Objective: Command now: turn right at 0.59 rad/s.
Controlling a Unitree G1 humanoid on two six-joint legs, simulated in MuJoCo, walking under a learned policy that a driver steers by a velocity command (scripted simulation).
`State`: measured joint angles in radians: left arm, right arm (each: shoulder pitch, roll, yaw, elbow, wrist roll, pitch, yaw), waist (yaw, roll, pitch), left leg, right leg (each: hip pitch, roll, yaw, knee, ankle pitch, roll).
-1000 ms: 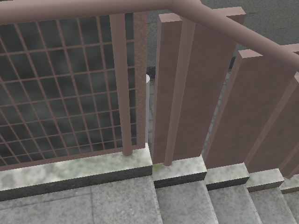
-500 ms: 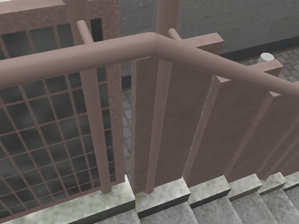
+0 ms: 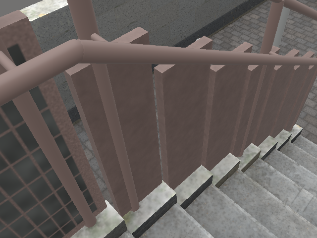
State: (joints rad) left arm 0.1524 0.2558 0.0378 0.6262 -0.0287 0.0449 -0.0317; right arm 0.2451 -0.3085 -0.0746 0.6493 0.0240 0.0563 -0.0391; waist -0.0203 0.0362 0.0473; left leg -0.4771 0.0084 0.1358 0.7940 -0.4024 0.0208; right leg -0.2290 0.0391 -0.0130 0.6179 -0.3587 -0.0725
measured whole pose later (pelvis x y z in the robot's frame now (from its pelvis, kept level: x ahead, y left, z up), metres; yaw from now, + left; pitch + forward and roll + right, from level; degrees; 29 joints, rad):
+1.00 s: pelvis -0.04 +0.01 +0.01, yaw -36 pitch +3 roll +1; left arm 0.26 0.27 0.02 0.70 0.04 -0.06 -0.07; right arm 0.24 -0.32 -0.09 0.69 -0.08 -0.07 -0.03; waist -0.04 -0.02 -0.01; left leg -0.12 0.14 0.29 0.45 -0.34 -0.03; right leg -0.31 -0.02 -0.04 0.54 -0.26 -0.04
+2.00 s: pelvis +0.25 -0.31 -0.21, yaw -54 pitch +2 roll +5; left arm 0.22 0.24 -0.04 0.87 0.13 -0.04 -0.10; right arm 0.56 -0.13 0.05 1.04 -0.09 -0.13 0.01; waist -0.08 -0.05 -0.05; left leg -0.29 -0.08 0.13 0.84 -0.60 0.07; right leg -0.88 -0.15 0.08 0.80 0.52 -0.06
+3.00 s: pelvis +0.57 -0.78 -0.52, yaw -54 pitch +1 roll +2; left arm 0.22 0.22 0.01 0.96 0.11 -0.08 -0.10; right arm 0.53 -0.19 0.01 1.09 -0.09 -0.10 0.04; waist -0.05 -0.04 -0.05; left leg -0.24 -0.08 0.09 0.61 -0.40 0.08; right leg -0.83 -0.11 0.05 1.10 0.12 -0.08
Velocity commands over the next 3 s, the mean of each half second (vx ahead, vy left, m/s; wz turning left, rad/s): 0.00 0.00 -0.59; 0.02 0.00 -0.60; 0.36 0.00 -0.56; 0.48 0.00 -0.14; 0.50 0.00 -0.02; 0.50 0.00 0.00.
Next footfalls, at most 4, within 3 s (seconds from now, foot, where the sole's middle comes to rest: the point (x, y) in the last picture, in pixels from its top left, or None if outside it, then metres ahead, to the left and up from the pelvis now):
0.38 left None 0.02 0.15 -0.76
0.98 right None -0.06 -0.10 -0.76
1.64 left None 0.30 -0.22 -0.93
2.18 right None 0.29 -0.62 -1.10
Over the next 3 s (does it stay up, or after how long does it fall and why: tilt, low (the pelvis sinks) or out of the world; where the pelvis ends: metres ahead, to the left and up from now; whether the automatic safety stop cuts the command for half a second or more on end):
stays up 0.57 -0.78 -0.52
